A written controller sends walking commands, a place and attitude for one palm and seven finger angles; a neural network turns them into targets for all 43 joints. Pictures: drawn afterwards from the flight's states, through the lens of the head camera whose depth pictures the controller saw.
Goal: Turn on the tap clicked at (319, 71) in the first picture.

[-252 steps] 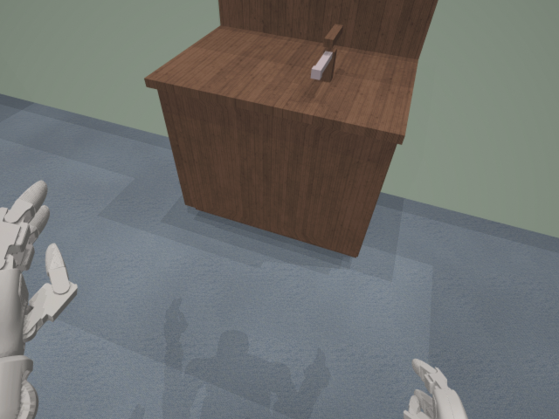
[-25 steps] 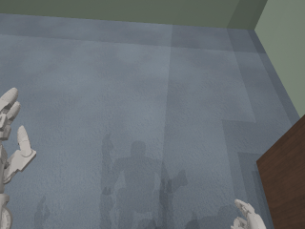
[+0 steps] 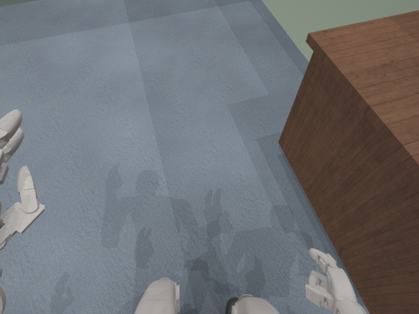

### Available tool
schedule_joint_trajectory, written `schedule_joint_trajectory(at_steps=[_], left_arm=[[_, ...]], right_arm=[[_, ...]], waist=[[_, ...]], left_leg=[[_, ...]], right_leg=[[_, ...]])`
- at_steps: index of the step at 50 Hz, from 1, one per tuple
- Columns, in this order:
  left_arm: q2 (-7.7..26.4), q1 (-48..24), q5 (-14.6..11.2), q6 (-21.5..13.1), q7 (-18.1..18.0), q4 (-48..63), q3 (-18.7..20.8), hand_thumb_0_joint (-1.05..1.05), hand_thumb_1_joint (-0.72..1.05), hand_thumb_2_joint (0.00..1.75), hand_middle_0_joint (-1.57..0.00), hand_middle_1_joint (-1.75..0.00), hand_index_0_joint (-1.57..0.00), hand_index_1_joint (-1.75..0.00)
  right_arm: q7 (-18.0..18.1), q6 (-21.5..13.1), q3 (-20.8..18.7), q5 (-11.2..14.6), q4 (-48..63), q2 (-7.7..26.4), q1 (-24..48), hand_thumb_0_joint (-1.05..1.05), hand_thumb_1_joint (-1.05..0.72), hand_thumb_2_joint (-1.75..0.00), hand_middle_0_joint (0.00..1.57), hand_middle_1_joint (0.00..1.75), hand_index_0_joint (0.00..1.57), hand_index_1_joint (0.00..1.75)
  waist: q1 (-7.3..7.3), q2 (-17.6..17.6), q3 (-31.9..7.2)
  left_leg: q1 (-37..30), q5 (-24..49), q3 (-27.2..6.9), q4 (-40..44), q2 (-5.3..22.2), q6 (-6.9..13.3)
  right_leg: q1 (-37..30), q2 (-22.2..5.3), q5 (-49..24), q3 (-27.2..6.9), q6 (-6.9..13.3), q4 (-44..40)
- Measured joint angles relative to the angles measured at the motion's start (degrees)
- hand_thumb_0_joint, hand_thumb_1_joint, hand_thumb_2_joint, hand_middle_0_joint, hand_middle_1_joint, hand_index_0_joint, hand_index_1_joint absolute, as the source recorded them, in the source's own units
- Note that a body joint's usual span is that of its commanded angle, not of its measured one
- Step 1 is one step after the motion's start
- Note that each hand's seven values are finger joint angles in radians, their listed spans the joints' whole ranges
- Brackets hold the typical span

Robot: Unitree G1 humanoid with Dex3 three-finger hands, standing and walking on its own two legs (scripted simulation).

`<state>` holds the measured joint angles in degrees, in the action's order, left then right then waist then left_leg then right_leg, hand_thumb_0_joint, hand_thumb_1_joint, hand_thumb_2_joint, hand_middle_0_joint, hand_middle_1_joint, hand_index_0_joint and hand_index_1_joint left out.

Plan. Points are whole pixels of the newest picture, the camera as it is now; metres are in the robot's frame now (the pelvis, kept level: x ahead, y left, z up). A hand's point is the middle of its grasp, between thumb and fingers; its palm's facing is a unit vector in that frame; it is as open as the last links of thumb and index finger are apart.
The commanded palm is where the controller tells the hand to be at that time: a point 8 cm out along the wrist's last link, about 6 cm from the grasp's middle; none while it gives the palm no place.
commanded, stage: turn to face it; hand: left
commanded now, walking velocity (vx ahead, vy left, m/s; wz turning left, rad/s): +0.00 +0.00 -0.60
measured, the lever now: out of the picture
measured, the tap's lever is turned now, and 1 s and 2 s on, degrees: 0 0 0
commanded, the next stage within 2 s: none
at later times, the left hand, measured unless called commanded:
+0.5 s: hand (81, 204) +0.23 +0.15 +0.19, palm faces +0.14 -0.90 -0.40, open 7.4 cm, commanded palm +0.19 +0.21 +0.19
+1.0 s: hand (223, 253) +0.18 -0.01 +0.19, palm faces -0.11 -0.83 -0.54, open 7.4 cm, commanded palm +0.16 +0.06 +0.19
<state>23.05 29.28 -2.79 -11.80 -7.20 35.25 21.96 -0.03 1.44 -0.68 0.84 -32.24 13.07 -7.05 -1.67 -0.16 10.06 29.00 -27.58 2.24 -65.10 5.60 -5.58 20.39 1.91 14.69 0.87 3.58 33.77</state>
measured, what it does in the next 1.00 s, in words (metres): walks backwards, turning right: left foot, then right foot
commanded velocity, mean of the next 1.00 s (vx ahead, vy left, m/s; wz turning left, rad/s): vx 0.00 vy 0.00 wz -0.60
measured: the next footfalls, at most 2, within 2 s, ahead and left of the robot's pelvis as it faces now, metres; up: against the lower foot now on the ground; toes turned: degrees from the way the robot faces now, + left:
left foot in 0.24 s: +0.04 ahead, +0.13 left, +0.00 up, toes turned -4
right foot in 0.62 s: -0.07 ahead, -0.15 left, +0.00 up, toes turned -30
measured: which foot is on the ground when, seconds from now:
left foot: up 0.00-0.22, down 0.24-0.62, up 0.64-1.00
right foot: down 0.00-0.26, up 0.28-0.60, down 0.62-1.00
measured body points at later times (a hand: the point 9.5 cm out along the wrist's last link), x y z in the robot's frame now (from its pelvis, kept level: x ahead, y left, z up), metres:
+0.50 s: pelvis -0.05 +0.00 +0.00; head -0.02 -0.01 +0.45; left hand +0.22 +0.20 +0.21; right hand +0.07 -0.23 -0.08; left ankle +0.00 +0.13 -0.73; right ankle -0.07 -0.12 -0.68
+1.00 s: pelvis -0.13 -0.08 +0.01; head -0.11 -0.14 +0.46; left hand +0.18 +0.04 +0.22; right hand -0.14 -0.40 -0.10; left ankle -0.05 +0.07 -0.64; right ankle -0.11 -0.13 -0.73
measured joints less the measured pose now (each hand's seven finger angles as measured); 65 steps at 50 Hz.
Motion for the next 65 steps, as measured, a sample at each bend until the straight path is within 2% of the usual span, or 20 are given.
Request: schedule_joint_trajectory(at_steps=[3, 7, 11, 13, 15, 18, 21, 25, 28, 30, 31, 32, 33, 35, 38, 41, 44, 48, 56, 65], left_arm=[[2.47, 4.33, -0.38, -0.97, -0.48, 2.38, 2.8, 0.02, 0.89, 0.89, -0.22, -0.3, -0.21, -0.31], [3.95, 4.86, -0.43, -1.3, -1.25, 2.36, 5.1, 0.02, 0.89, 0.89, -0.22, -0.3, -0.22, -0.31], [1.98, 2.65, -0.06, -0.17, -1.59, -0.08, 3.73, 0.01, 0.89, 0.89, -0.22, -0.3, -0.21, -0.31], [0.83, 1.31, 0.24, 0.54, -1.55, -1.38, 2.45, 0.01, 0.89, 0.89, -0.22, -0.3, -0.21, -0.31], [-0.2, -0.49, 0.91, 1.25, -1.37, -3.01, 1.36, 0.01, 0.89, 0.89, -0.21, -0.3, -0.21, -0.31], [-1.92, -2.14, 1.93, 1.84, -1.22, -4.75, -0.3, 0.02, 0.89, 0.89, -0.21, -0.3, -0.21, -0.31], [-3.46, -4.28, 2.27, 2.46, -1.13, -4.18, -2.49, 0.02, 0.89, 0.89, -0.21, -0.3, -0.21, -0.31], [-2.71, -6.39, 2.24, 1.6, -0.99, -4.06, -2.86, 0.02, 0.89, 0.89, -0.21, -0.3, -0.2, -0.3], [-0.4, -6.88, 1.69, 1.18, -0.72, -5.16, -1.12, 0.02, 0.9, 0.89, -0.21, -0.3, -0.2, -0.3], [1.13, -6.3, 1.35, 1.39, -0.62, -5.7, 0.15, 0.02, 0.9, 0.89, -0.21, -0.3, -0.2, -0.3], [1.19, -6.13, 1.33, 1.51, -0.51, -5.84, 0.34, 0.02, 0.9, 0.89, -0.21, -0.3, -0.2, -0.3], [0.55, -6.19, 1.41, 1.61, -0.38, -5.92, -0.07, 0.02, 0.9, 0.89, -0.21, -0.3, -0.2, -0.3], [0.11, -5.86, 1.4, 1.63, -0.28, -5.62, -0.48, 0.02, 0.9, 0.89, -0.21, -0.3, -0.2, -0.3], [-0.19, -4.11, 0.8, 1.97, -0.12, -4.1, -0.85, 0.02, 0.89, 0.89, -0.21, -0.3, -0.21, -0.31], [0.61, 1.14, -0.22, 1.42, -0.21, -1.26, 0.54, 0.02, 0.89, 0.89, -0.22, -0.3, -0.21, -0.31], [2.2, 4.51, -0.6, 0.6, -0.7, -0.21, 2.2, 0.02, 0.89, 0.89, -0.22, -0.3, -0.21, -0.31], [3.14, 4.86, -0.87, -0.22, -1.31, -1.1, 3.56, 0.02, 0.89, 0.89, -0.22, -0.3, -0.22, -0.31], [1.85, 3.04, -1.05, -0.59, -1.71, -4.06, 3.54, 0.02, 0.89, 0.89, -0.22, -0.3, -0.22, -0.31], [-2.77, -0.97, -0.5, 0.37, -1.65, -8.05, -1.91, 0.02, 0.89, 0.89, -0.22, -0.3, -0.21, -0.31], [-1.99, -4.56, 0.27, -0.18, -0.8, -8.52, -2.55, 0.02, 0.89, 0.89, -0.22, -0.3, -0.21, -0.31]], right_arm=[[0.61, 0.93, -1.65, -0.21, 0.28, 1.45, -0.52, 0.01, -0.9, -0.9, 0.2, 0.3, 0.19, 0.3], [1.06, 1.35, -2.83, 0.0, 0.36, 2.72, -1.48, 0.01, -0.91, -0.9, 0.19, 0.3, 0.19, 0.3], [1.08, 1.74, -2.37, 0.36, 0.99, 2.84, -2.44, 0.01, -0.91, -0.9, 0.19, 0.3, 0.19, 0.3], [1.27, 1.72, -1.9, 0.32, 1.43, 2.07, -2.89, 0.01, -0.91, -0.9, 0.19, 0.3, 0.19, 0.3], [1.54, 1.7, -1.22, 0.2, 1.9, 0.25, -3.11, 0.01, -0.91, -0.9, 0.19, 0.3, 0.19, 0.3], [1.24, 0.4, 0.17, -0.39, 2.33, -2.1, -3.44, 0.01, -0.9, -0.9, 0.2, 0.3, 0.19, 0.3], [0.12, -0.93, 1.45, -0.26, 2.19, -3.86, -3.7, 0.01, -0.9, -0.9, 0.2, 0.3, 0.19, 0.3], [-0.96, -2.05, 3.05, -0.22, 2.16, -5.69, -3.55, 0.01, -0.9, -0.9, 0.2, 0.3, 0.2, 0.3], [-1.3, -2.63, 3.61, -0.22, 2.56, -6.38, -3.59, 0.01, -0.9, -0.9, 0.2, 0.3, 0.2, 0.3], [-1.53, -2.9, 3.53, -0.08, 3.17, -6.13, -4.0, 0.01, -0.9, -0.9, 0.2, 0.3, 0.2, 0.3], [-1.66, -3.01, 3.22, 0.14, 3.28, -5.42, -4.02, 0.01, -0.9, -0.9, 0.21, 0.3, 0.2, 0.3], [-1.6, -2.92, 2.65, 0.3, 2.91, -4.24, -3.66, 0.01, -0.9, -0.9, 0.21, 0.3, 0.2, 0.3], [-1.33, -2.55, 2.16, 0.31, 2.17, -3.09, -3.17, 0.01, -0.9, -0.9, 0.21, 0.3, 0.2, 0.3], [-0.86, -1.26, 1.11, 0.7, 0.44, -1.07, -2.04, 0.01, -0.9, -0.9, 0.2, 0.3, 0.2, 0.3], [0.03, 0.64, -0.54, 0.59, -0.55, 1.05, -0.85, 0.01, -0.9, -0.9, 0.2, 0.3, 0.2, 0.3], [0.73, 1.97, -2.23, 0.26, -0.76, 2.46, -0.71, 0.01, -0.9, -0.9, 0.2, 0.3, 0.19, 0.3], [1.15, 2.57, -3.54, 0.09, -0.97, 3.33, -0.85, 0.01, -0.91, -0.9, 0.19, 0.3, 0.19, 0.3], [1.18, 3.05, -3.97, 0.19, -0.85, 3.74, -0.81, 0.01, -0.91, -0.9, 0.19, 0.3, 0.19, 0.3], [1.0, 3.79, -1.63, 0.3, 0.49, 2.14, -1.14, 0.01, -0.91, -0.9, 0.19, 0.3, 0.19, 0.3], [0.14, 4.92, 0.4, -0.24, 2.13, -0.45, -1.71, 0.01, -0.9, -0.9, 0.2, 0.3, 0.2, 0.3]], waist=[[-0.44, 0.92, -1.24], [0.44, 1.45, -3.64], [1.27, 1.63, -6.58], [1.54, 2.33, -7.67], [2.95, 4.28, -7.6], [4.14, 3.44, -7.46], [5.31, 1.25, -6.8], [5.08, -1.33, -5.63], [4.34, -2.37, -4.48], [3.68, -2.61, -3.79], [3.24, -3.53, -3.09], [2.43, -5.08, -1.8], [1.71, -5.49, -0.93], [1.14, -4.27, -0.01], [0.1, -2.22, 0.44], [-0.65, -1.37, -0.27], [-0.38, -1.13, -1.79], [0.63, -1.28, -4.47], [3.21, -0.66, -9.45], [5.27, 1.68, -12.25]], left_leg=[[-0.44, 2.07, 0.46, 5.8, -1.41, -0.23], [-3.8, 3.13, 0.83, 16.03, -2.73, 0.33], [-9.74, 6.01, 1.02, 27.75, -3.5, 1.51], [-12.85, 10.22, 1.85, 33.58, -3.65, 3.12], [-13.9, 10.93, 4.06, 33.48, -4.0, 4.84], [-15.12, 10.06, 6.0, 32.83, -1.83, 5.14], [-16.42, 10.4, 7.63, 33.29, 1.0, 4.34], [-16.35, 11.46, 9.75, 33.81, 4.56, 2.84], [-14.99, 12.05, 11.38, 33.09, 7.06, 1.2], [-13.27, 11.58, 12.23, 30.8, 8.61, -0.14], [-12.09, 10.9, 12.02, 28.73, 9.96, -0.71], [-10.61, 8.9, 10.16, 25.46, 10.78, -0.26], [-8.36, 3.85, 7.44, 20.18, 9.56, 0.0], [-3.73, -1.62, 3.17, 8.07, 4.92, 0.12], [1.04, 0.44, 0.7, -4.19, 0.4, -0.3], [3.29, 4.03, -0.29, -7.32, -1.42, -0.7], [3.65, 6.06, -1.14, -5.78, -2.2, -0.64], [2.3, 7.08, -2.3, -0.9, -2.59, -0.13], [-2.53, 6.47, -3.93, 9.58, -4.19, 1.09], [-11.15, 2.46, -1.6, 28.88, -7.23, 3.45]], right_leg=[[-0.05, 1.03, -2.27, -1.85, 0.29, -2.89], [0.31, 2.47, -3.86, -4.12, 0.31, -4.24], [1.27, 3.96, -4.3, -5.95, -0.19, -3.46], [2.33, 4.4, -3.62, -6.75, -0.68, -1.21], [4.46, 3.67, 4.12, -6.99, -2.38, 5.83], [8.62, 1.98, 10.14, -2.53, -4.76, 22.53], [8.51, -1.0, 9.66, 0.76, -6.35, 26.64], [4.81, -3.59, 9.75, 3.06, -7.47, 18.98], [1.17, -3.87, 9.39, 4.31, -7.54, 10.86], [-2.31, -3.67, 5.69, 5.18, -7.18, 3.71], [-3.17, -2.75, 3.37, 5.63, -5.76, 1.57], [-3.04, -1.43, 3.07, 6.24, -3.56, 1.91], [-2.3, -0.97, 3.45, 6.25, -1.64, 2.76], [-0.8, -0.97, 3.5, 4.76, 0.51, 3.17], [-0.38, -0.03, 1.17, 2.29, 1.76, 0.54], [-1.18, 1.36, -1.34, 1.03, 2.54, -2.89], [-1.92, 2.73, -3.27, -0.15, 3.23, -5.5], [-2.61, 4.43, -5.55, -2.16, 3.85, -8.15], [-3.27, 6.57, -10.45, -6.33, 4.05, -13.24], [-1.23, 8.61, -17.11, -11.36, 2.54, -19.37]])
